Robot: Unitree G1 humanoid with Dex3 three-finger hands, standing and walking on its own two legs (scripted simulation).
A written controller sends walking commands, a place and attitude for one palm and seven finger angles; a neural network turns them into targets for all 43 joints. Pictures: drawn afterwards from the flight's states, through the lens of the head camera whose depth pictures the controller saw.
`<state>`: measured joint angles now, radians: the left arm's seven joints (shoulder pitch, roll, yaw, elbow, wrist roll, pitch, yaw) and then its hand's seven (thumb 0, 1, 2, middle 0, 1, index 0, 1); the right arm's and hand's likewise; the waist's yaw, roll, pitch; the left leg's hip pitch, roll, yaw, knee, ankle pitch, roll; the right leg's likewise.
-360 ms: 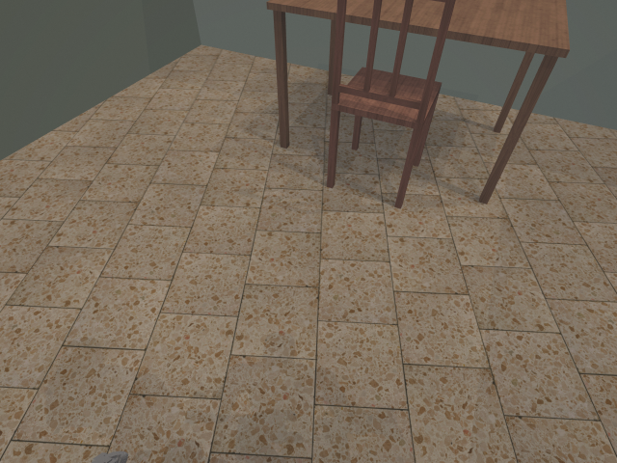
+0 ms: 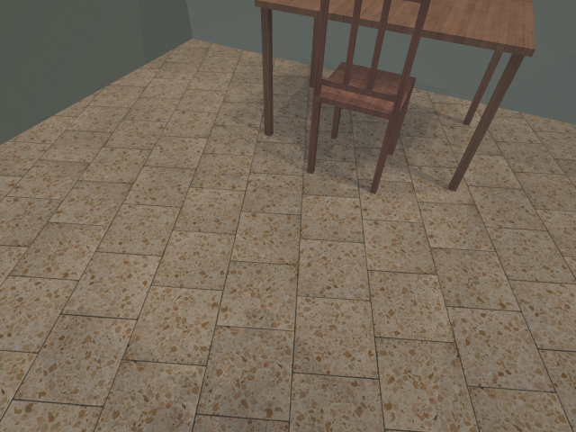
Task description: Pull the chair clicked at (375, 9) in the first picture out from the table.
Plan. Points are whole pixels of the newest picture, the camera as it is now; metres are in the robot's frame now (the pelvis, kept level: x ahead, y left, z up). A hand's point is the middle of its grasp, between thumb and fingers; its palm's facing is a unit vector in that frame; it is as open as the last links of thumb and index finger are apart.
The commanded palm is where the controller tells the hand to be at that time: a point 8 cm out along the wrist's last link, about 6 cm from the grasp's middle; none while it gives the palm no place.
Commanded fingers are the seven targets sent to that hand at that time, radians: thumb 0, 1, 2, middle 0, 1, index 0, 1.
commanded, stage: stand and wait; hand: left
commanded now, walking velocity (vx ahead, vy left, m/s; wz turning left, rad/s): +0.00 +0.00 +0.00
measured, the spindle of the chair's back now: (352, 42) +1.50 -0.17 -0.05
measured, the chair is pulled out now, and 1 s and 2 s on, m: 0.00 0.00 0.00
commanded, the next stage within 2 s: look at it before walking up in 0.46 s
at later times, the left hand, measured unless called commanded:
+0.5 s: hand out of the picture +0.07 +0.25 -0.16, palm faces -0.02 -0.95 -0.33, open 7.4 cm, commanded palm none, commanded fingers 0.00 0.90 0.90 -0.20 -0.30 -0.20 -0.30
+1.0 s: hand out of the picture +0.09 +0.24 -0.15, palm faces -0.02 -0.94 -0.33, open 7.4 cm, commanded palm none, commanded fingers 0.00 0.90 0.90 -0.20 -0.30 -0.20 -0.30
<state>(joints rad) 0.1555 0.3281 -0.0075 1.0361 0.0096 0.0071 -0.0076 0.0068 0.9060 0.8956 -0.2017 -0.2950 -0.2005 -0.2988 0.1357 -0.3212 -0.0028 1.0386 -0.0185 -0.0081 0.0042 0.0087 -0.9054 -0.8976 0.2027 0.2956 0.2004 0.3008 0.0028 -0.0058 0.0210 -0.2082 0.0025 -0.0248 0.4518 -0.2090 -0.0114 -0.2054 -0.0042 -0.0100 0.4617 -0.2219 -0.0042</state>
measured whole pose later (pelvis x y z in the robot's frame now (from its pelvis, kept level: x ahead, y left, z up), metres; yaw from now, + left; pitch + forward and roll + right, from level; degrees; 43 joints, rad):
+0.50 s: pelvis +0.01 +0.00 +0.00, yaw +0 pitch -2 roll +0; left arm 0.15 0.34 0.00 1.09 0.01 0.00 -0.01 0.01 0.91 0.90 -0.20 -0.29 -0.20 -0.30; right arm 0.13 -0.33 0.00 1.11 -0.01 -0.01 0.01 0.01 -0.91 -0.90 0.20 0.30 0.20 0.30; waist 0.00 -0.01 0.03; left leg -0.19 0.00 -0.03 0.41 -0.19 -0.01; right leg -0.19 0.00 -0.01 0.42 -0.21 0.00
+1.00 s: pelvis +0.02 +0.00 +0.01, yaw +0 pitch -1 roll +0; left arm 0.13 0.34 0.00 1.09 0.01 0.00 0.00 0.01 0.91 0.90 -0.20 -0.29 -0.20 -0.30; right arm 0.11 -0.33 0.00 1.11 -0.01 -0.01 0.00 0.01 -0.91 -0.90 0.20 0.30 0.20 0.30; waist 0.00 0.00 0.04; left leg -0.15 0.01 -0.03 0.38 -0.20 -0.02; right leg -0.15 0.00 -0.01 0.39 -0.21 -0.01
